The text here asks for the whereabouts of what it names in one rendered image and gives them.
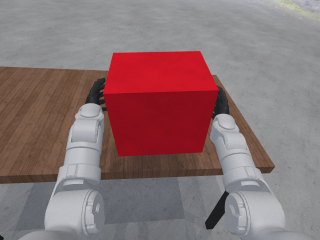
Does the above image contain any right robot upper arm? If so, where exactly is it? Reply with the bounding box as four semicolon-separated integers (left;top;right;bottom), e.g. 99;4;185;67
224;190;316;240

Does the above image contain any right robot hand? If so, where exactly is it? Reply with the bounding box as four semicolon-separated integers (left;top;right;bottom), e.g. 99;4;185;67
212;85;230;120

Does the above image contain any carton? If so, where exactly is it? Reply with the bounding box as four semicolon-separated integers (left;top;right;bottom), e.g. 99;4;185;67
103;51;219;157

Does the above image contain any robot left forearm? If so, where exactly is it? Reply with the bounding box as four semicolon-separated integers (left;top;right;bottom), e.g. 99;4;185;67
44;103;104;229

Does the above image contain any left robot hand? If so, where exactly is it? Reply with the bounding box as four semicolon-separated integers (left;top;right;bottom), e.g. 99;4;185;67
85;78;107;112

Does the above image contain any robot right forearm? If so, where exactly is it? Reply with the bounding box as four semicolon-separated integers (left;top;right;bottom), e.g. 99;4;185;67
209;113;285;227

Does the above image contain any table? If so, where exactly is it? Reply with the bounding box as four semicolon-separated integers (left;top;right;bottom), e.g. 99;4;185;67
0;66;276;240

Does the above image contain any left robot upper arm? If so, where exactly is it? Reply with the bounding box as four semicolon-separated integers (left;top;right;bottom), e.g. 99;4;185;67
18;189;105;240

